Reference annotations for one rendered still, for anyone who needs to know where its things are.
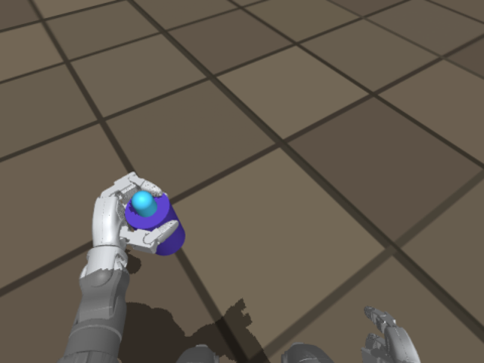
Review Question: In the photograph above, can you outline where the left robot hand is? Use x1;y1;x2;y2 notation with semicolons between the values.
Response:
92;172;179;254

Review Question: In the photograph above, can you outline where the bottle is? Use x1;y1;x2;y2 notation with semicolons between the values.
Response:
125;191;185;256

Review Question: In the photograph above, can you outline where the left robot arm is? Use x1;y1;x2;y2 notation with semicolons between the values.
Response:
57;245;130;363

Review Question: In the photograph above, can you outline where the right robot hand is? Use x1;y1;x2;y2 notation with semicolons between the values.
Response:
361;306;420;363

